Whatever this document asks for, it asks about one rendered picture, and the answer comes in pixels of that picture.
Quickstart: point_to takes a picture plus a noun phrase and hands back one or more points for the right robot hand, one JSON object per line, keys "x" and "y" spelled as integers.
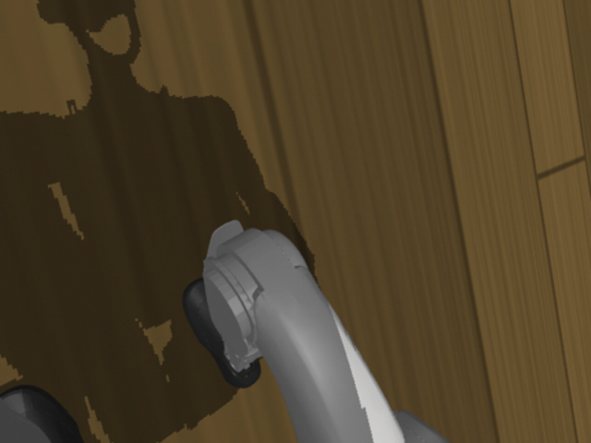
{"x": 417, "y": 431}

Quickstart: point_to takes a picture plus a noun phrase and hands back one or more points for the left robot foot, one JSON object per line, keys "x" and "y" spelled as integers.
{"x": 45, "y": 411}

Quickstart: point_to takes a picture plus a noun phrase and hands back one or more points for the right robot foot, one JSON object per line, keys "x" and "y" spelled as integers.
{"x": 198, "y": 316}

